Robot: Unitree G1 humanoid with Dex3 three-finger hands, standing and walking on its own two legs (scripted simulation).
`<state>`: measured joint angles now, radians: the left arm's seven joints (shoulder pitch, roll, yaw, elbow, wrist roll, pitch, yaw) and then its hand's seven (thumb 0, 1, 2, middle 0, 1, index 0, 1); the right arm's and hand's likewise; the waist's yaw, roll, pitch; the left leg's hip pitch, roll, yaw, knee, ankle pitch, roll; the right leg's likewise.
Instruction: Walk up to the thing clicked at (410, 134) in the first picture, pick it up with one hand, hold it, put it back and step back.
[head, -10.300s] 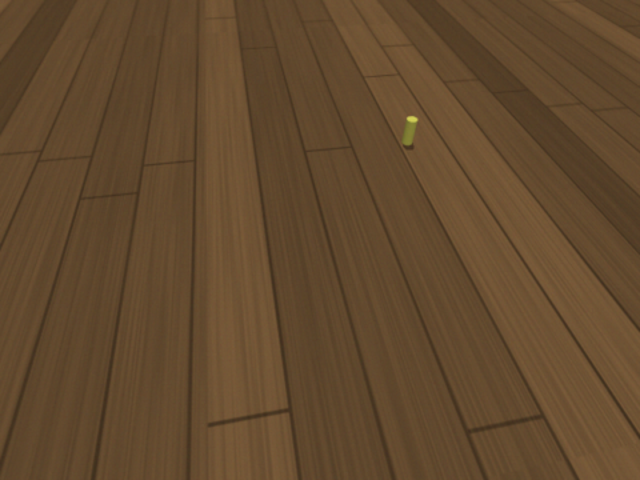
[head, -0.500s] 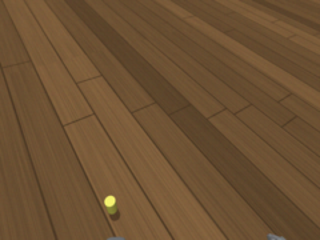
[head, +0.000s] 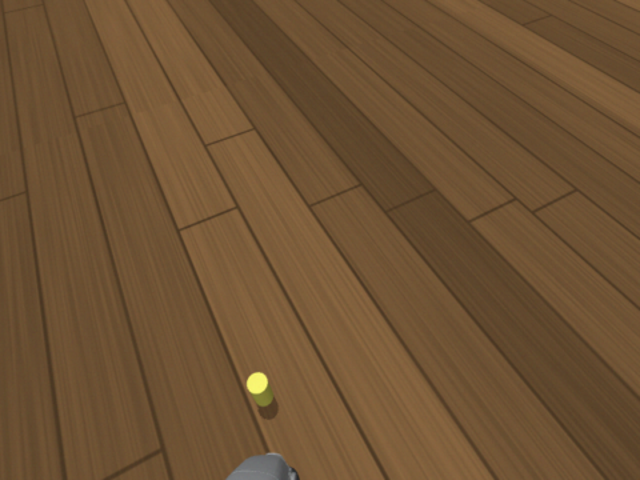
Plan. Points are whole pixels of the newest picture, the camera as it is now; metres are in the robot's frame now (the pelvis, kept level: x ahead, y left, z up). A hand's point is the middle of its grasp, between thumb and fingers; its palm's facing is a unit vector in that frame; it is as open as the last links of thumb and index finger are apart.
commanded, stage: walk up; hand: left
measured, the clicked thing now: (260, 390) +0.39 +0.20 -0.69
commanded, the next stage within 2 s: none
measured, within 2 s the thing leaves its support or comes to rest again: neither
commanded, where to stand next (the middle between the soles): +0.04 +0.00 m, yaw -1 degrees
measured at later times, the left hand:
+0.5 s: hand out of the picture +0.01 +0.29 -0.14, palm faces -0.04 -0.90 -0.44, open 7.4 cm
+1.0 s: hand out of the picture +0.12 +0.24 -0.15, palm faces -0.08 -0.91 -0.41, open 7.4 cm
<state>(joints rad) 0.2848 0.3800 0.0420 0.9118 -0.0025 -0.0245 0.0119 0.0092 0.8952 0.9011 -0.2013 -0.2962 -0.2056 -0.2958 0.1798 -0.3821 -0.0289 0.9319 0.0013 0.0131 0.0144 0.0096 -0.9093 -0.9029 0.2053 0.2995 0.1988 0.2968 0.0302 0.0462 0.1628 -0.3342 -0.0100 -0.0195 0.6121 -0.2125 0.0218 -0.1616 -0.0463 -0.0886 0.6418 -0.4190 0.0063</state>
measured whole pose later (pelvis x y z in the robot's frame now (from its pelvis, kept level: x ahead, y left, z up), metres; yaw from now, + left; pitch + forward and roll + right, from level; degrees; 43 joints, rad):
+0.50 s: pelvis -0.04 +0.02 +0.00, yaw -2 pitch -2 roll +0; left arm 0.22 0.37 0.05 0.98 0.05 -0.02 0.01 0.01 0.90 0.90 -0.20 -0.30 -0.21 -0.30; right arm 0.14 -0.41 -0.05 0.95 0.00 0.04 0.03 0.01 -0.91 -0.90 0.20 0.30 0.20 0.30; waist 0.02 0.04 0.10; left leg -0.36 -0.02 -0.05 0.82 -0.45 0.01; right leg -0.29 -0.05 -0.02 0.65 -0.32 0.00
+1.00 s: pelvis -0.02 -0.02 -0.01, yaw -1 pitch -4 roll +0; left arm 0.08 0.36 0.04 0.91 0.00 0.00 0.01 0.01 0.90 0.90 -0.20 -0.30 -0.20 -0.30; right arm 0.21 -0.44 -0.06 0.89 0.01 0.05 -0.02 0.01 -0.91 -0.90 0.20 0.30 0.20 0.30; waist -0.05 0.04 0.25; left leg -0.34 -0.01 -0.10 1.04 -0.59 0.01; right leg -0.45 -0.04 -0.01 0.66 -0.14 0.01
